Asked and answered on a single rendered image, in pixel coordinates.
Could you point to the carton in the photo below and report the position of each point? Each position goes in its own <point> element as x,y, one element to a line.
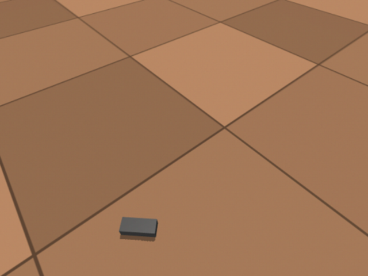
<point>138,226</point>

